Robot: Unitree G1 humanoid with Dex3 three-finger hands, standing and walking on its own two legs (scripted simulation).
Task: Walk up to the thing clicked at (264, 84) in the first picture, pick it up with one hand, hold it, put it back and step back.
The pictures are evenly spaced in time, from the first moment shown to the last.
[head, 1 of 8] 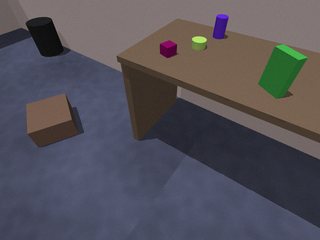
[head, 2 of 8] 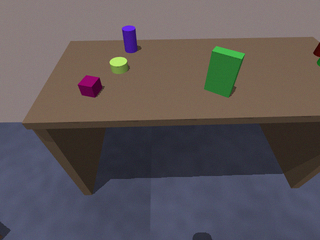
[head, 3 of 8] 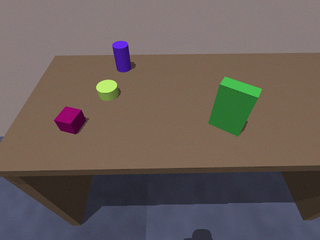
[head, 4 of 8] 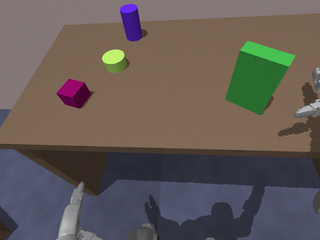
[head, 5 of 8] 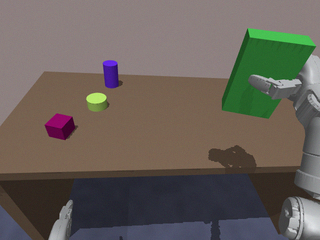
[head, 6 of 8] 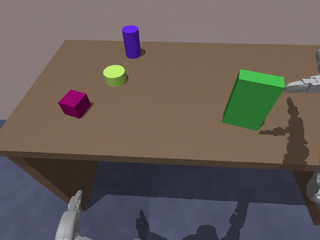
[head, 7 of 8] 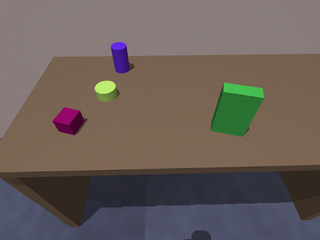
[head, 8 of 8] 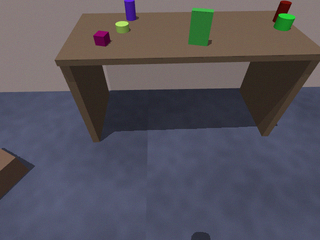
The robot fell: no
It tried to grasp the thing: yes
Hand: right
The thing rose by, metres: 0.25
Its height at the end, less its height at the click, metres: +0.00
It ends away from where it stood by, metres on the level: 0.02
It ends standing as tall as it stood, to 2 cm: yes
